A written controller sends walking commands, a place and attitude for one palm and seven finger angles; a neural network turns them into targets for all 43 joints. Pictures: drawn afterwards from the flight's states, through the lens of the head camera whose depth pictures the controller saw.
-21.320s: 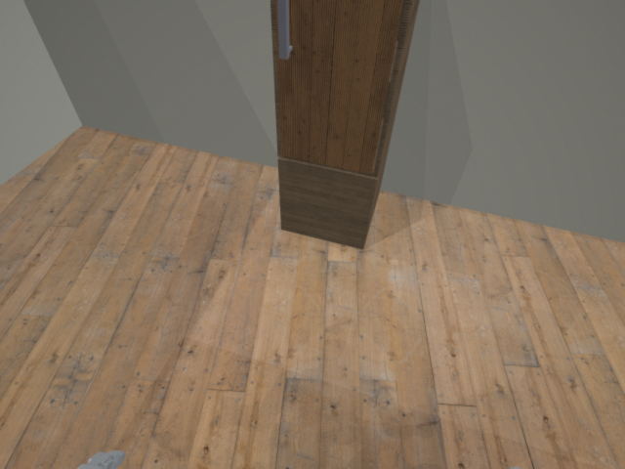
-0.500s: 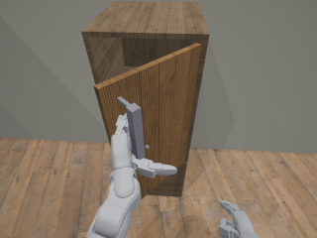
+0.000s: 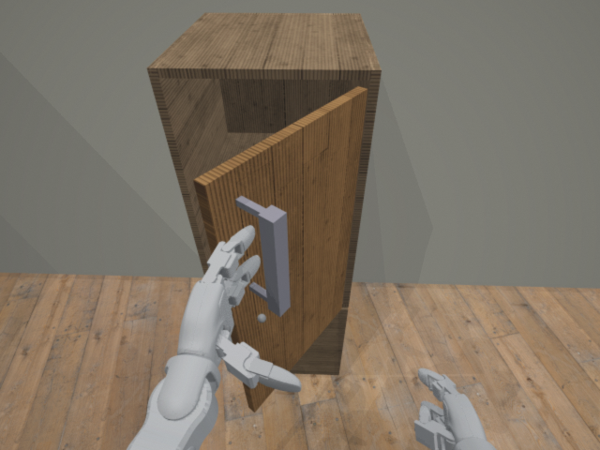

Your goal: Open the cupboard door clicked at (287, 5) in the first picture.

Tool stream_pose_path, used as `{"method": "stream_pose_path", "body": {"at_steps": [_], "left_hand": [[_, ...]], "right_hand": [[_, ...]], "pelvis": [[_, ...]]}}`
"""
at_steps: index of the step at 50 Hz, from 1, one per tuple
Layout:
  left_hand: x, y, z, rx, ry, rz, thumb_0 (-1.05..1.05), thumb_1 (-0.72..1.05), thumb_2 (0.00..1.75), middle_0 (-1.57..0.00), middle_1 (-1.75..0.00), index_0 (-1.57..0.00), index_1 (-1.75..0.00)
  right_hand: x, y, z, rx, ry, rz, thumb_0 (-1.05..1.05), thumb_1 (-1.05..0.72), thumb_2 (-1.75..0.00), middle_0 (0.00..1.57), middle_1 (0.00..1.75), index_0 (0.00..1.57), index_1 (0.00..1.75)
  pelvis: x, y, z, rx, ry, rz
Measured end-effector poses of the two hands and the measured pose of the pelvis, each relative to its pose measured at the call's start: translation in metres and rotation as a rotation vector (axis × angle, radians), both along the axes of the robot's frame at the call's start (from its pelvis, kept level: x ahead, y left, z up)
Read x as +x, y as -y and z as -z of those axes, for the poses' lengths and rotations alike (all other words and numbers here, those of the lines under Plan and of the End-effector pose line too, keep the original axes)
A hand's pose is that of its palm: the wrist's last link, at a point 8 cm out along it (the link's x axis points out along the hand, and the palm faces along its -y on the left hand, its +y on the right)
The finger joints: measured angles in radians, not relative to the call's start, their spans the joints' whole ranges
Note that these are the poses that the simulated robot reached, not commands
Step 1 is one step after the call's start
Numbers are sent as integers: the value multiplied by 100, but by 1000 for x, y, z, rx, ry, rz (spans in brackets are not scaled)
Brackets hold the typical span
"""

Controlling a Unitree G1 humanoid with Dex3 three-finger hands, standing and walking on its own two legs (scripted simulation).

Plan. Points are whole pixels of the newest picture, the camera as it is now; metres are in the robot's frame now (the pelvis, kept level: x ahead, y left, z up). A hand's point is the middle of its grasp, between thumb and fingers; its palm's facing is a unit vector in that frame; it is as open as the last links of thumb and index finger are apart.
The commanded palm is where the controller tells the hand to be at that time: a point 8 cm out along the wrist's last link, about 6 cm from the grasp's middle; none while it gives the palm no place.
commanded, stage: slide the hand sideways off the handle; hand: left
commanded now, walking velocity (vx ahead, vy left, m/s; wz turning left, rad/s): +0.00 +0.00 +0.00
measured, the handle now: (263, 258) +0.32 +0.08 +0.13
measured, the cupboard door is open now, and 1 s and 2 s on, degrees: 54 54 54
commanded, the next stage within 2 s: draw the hand back to the body in 0.64 s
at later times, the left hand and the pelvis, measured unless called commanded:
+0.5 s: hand (212, 354) +0.19 +0.11 +0.12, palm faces +0.05 -1.00 -0.05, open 16.1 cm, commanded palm +0.15 +0.17 +0.13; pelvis +0.03 -0.02 -0.01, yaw +1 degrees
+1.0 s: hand (167, 356) +0.18 +0.16 +0.13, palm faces +0.03 -1.00 -0.06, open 16.3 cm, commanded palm +0.15 +0.21 +0.14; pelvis +0.02 -0.01 -0.01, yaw +1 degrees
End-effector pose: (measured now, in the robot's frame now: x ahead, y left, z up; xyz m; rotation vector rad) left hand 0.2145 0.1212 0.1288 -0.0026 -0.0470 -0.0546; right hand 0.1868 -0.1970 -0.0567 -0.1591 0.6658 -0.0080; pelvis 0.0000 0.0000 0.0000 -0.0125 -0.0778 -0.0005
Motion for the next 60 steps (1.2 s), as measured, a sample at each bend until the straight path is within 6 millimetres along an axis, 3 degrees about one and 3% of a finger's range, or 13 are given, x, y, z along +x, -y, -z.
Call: {"method": "stream_pose_path", "body": {"at_steps": [20,28,33,42,50,60], "left_hand": [[-34,-25,3,24,-36,-39,-1,-50,30,-21,-33,-20,-32],[-56,-56,6,50,-43,-127,-1,-50,30,-18,-31,-17,-30],[-66,-62,6,43,-23,-99,-1,-50,30,-16,-30,-16,-30],[-52,-60,7,27,9,-35,-1,-50,30,-16,-30,-16,-30],[-56,-89,-1,57,4,-89,-1,-50,30,-16,-30,-16,-30],[-61,-109,-7,60,1,-80,-1,-49,31,-16,-30,-15,-30]], "right_hand": [[19,28,3,1,65,18,1,-91,-90,20,30,20,30],[20,41,10,-18,73,23,1,-91,-90,20,30,20,30],[21,44,12,-34,100,25,1,-91,-90,20,30,20,30],[18,32,9,-29,153,29,2,-91,-90,20,30,20,30],[15,17,6,-12,160,29,2,-91,-90,20,30,20,30],[17,3,-1,-32,185,4,2,-91,-90,20,30,20,30]], "pelvis": [[22,18,4,16,-46,-1],[27,25,8,14,-65,-18],[26,24,10,5,-74,-33],[18,16,13,1,-85,-32],[18,8,11,-4,-79,-23],[12,-4,10,-13,-70,-28]]}}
